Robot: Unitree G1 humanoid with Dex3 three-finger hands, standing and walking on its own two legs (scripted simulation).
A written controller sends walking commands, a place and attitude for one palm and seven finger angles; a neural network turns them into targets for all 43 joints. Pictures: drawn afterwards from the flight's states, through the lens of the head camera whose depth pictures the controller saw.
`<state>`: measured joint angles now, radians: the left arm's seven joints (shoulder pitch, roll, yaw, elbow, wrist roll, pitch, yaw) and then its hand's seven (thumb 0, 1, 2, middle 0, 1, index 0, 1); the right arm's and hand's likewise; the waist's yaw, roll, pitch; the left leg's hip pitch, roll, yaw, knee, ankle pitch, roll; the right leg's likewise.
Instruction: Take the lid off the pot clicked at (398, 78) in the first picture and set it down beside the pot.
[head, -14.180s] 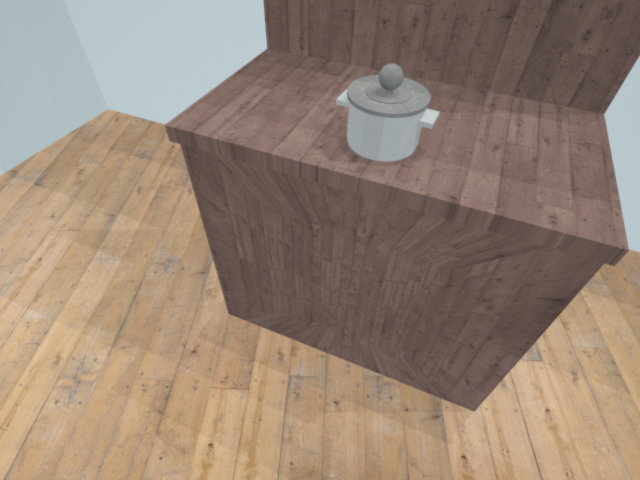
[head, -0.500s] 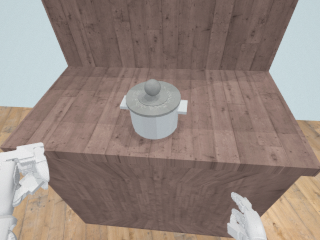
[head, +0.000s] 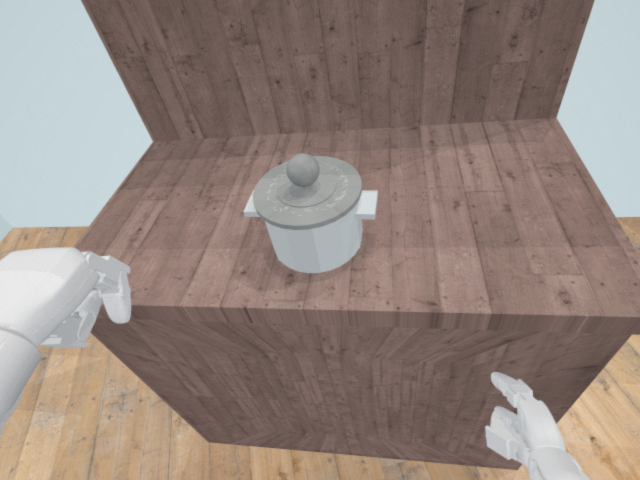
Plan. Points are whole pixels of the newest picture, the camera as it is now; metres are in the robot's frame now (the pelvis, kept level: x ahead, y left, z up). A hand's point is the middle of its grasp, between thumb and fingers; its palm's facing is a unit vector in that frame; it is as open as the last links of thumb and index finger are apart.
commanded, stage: reach forward and open the fingers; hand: left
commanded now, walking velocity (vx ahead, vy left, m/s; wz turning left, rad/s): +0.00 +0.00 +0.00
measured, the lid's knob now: (303, 170) +0.47 +0.08 +0.17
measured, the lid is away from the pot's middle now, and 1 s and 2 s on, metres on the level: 0.00 0.00 0.00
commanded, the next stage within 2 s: move the open hand above the knob in 1.16 s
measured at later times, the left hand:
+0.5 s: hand (66, 261) +0.25 +0.27 +0.23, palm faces +0.04 +0.05 -1.00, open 9.4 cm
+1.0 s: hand (94, 218) +0.28 +0.25 +0.25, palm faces +0.05 +0.07 -1.00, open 9.9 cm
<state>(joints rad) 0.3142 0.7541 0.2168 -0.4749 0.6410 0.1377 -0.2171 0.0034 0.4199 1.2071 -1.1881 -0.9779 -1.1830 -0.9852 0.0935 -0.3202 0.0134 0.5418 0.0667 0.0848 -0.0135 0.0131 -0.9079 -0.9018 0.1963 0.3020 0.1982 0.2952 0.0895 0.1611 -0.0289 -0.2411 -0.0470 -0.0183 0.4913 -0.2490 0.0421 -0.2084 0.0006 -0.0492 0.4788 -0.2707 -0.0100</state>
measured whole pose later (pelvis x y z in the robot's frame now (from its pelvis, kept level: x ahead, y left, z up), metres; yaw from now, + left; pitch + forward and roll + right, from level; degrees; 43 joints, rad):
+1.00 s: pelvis -0.04 +0.01 +0.00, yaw +0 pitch -1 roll +0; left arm -0.38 0.77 0.06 -0.15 0.73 0.12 -0.45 0.00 -0.40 1.74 -0.91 -0.08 -0.90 -0.09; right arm 0.11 -0.31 0.05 0.55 0.08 0.04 0.01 0.01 -0.91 -0.90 0.20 0.30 0.20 0.30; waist 0.07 0.14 0.01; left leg -0.27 -0.07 0.00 0.46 -0.17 0.05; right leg -0.26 -0.02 -0.04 0.50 -0.22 0.00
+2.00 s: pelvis -0.02 +0.00 +0.00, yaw -1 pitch +1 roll +1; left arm -0.72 0.63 -0.15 0.07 0.78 0.22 -0.41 0.00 -0.40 1.74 -0.91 -0.08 -0.90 -0.09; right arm 0.10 -0.29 0.05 0.58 0.08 0.10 0.03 0.01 -0.91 -0.90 0.20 0.30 0.20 0.30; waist 0.03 0.13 -0.01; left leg -0.27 -0.07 0.00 0.45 -0.19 0.05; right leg -0.28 -0.03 -0.03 0.52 -0.25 -0.01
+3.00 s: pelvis +0.00 +0.00 +0.00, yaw -1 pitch +4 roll +2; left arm -1.09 0.40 -0.30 0.55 0.84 0.37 -0.34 0.00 -0.40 1.74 -0.90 -0.08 -0.90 -0.09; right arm 0.13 -0.28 0.06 0.64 0.08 0.15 0.05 0.01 -0.91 -0.90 0.19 0.30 0.20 0.29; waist -0.02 0.11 -0.06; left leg -0.28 -0.07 0.01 0.42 -0.21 0.04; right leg -0.30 -0.02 -0.02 0.51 -0.27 -0.02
